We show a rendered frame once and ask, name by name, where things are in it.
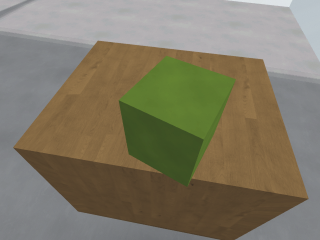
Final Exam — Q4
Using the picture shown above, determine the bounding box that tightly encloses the carton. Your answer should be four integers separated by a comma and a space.
118, 56, 236, 187

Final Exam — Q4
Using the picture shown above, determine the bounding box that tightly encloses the pedestal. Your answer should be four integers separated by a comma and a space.
13, 40, 309, 240

